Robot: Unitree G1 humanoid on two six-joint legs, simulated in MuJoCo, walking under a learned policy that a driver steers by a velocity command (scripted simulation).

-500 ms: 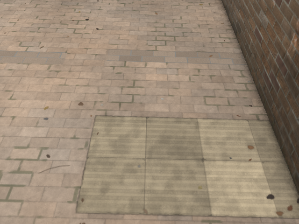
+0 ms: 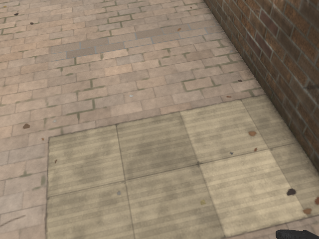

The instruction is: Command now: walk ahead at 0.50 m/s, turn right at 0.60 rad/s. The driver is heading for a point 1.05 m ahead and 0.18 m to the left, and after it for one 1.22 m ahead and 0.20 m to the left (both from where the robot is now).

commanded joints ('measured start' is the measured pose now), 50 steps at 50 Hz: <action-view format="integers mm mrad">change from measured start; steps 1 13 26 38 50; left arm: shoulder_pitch -31 -251 -628 -293 -163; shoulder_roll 117 133 33 107 292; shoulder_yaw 29 21 1 48 84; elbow -51 -156 -311 -112 -19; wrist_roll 4 8 26 60 15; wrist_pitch -1 7 -61 -54 -31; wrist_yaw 23 -32 -120 -83 -68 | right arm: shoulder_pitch -5 257 590 302 -37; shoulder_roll -86 9 -4 12 -90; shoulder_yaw -28 28 15 -24 -13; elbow -68 200 288 92 -73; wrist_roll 22 -16 39 32 23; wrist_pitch -14 -37 19 26 22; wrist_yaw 1 -1 -66 -49 43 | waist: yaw -13 6 -110 -100 -48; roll -275 -110 -6 -198 -199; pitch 68 139 51 43 109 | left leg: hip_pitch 148 190 574 -95 12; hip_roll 49 184 79 37 -4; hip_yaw -19 -164 -101 59 204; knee -244 -212 -83 618 115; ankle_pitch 73 -489 177 -692 -637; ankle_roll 21 166 151 54 115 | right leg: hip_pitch -6 -681 -145 90 292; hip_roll -158 -243 -79 -428 -475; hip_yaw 235 46 -186 -53 -275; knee -57 459 -482 -859 -736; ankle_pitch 354 584 702 767 838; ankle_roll -156 -43 -10 -169 -67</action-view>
